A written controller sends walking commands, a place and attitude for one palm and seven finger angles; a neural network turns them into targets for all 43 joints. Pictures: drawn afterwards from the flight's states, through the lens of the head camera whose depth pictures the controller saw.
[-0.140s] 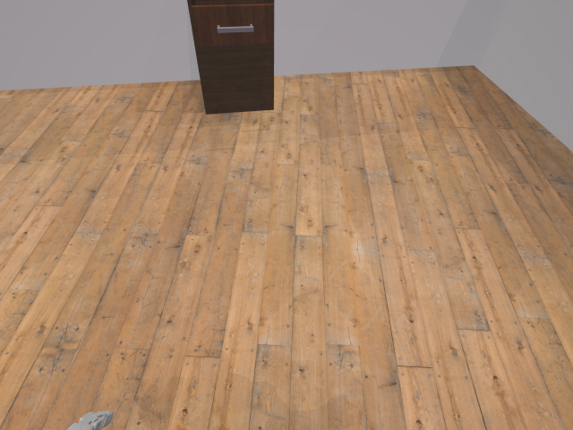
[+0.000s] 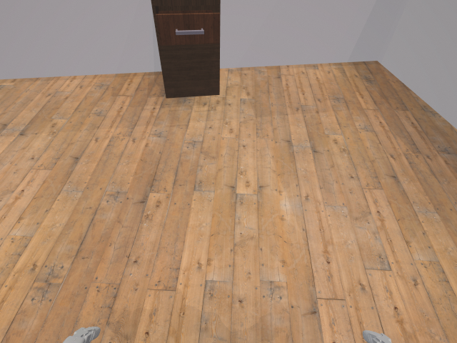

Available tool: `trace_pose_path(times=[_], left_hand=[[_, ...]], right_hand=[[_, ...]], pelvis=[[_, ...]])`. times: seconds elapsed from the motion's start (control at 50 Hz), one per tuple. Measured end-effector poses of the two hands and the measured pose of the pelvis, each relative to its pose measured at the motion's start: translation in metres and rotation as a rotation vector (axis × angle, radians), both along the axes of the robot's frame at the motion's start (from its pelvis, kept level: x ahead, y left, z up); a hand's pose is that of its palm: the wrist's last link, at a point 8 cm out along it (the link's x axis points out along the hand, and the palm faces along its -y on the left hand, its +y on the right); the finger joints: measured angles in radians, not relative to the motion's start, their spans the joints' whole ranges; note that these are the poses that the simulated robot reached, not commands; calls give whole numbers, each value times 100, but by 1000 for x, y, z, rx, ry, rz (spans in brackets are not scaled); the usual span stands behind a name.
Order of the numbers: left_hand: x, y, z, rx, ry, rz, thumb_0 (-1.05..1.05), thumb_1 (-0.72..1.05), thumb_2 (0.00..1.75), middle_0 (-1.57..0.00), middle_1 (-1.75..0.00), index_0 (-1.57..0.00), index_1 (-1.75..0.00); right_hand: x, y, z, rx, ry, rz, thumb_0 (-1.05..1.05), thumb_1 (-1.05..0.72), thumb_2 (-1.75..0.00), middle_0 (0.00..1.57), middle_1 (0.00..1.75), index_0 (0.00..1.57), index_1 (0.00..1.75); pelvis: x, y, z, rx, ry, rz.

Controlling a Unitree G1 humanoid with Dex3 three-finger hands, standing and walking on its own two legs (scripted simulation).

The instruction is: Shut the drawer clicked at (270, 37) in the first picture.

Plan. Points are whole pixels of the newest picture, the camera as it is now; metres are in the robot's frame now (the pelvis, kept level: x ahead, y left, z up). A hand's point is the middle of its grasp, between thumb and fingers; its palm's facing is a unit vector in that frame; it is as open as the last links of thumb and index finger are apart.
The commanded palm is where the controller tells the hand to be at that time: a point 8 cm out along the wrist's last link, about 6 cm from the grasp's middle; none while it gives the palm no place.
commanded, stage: stand and wait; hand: left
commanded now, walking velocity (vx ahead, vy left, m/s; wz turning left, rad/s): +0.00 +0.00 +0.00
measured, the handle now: (189, 31) +1.85 +0.34 -0.19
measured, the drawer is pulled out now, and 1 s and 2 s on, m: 0.15 0.15 0.15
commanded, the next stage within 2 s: look at it before walking up in 0.88 s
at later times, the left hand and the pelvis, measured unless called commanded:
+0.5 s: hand out of the picture +0.05 +0.24 -0.15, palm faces -0.02 -0.94 -0.34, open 7.4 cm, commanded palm none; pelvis -0.02 -0.01 +0.01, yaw +0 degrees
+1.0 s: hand out of the picture +0.04 +0.22 -0.15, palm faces -0.03 -0.95 -0.32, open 7.4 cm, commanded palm none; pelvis -0.03 -0.02 +0.01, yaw +0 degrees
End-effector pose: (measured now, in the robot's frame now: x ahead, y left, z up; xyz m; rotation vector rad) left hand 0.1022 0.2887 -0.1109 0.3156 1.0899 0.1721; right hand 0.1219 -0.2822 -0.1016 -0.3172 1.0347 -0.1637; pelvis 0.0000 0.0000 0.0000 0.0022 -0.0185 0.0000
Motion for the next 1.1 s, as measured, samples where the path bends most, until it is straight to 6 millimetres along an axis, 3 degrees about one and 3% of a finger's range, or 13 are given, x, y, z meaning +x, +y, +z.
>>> trace_pose_path(times=[0.16, 0.42, 0.6, 0.78, 1.1], left_hand=[[-15, -10, -3, -19, 20, 13, 1, 90, 90, -21, -30, -21, -30], [-55, -9, -4, 0, 109, 40, 1, 90, 90, -21, -30, -21, -30], [-65, -10, -2, 7, 120, 38, 1, 90, 90, -21, -30, -21, -30], [-64, -17, -2, -1, 105, 28, 1, 90, 90, -21, -30, -21, -30], [-66, -20, -4, -8, 113, 28, 1, 90, 90, -21, -30, -21, -30]], right_hand=[[-7, -3, 1, 4, 10, -5, 0, -91, -89, 21, 30, 20, 30], [-61, -25, -7, -14, 136, -55, 0, -91, -89, 21, 30, 20, 29], [-86, -30, -11, -7, 181, -73, 0, -91, -89, 21, 30, 20, 29], [-94, -29, -12, 4, 183, -73, 0, -91, -89, 21, 30, 20, 29], [-89, -29, -10, 4, 177, -69, 0, -91, -89, 21, 30, 20, 29]], pelvis=[[-5, -5, 2, 2, -9, 0], [-17, -13, 5, 1, -20, 1], [-26, -17, 7, 2, -23, 0], [-32, -19, 7, 2, -21, -1], [-31, -20, 8, 1, -16, -1]])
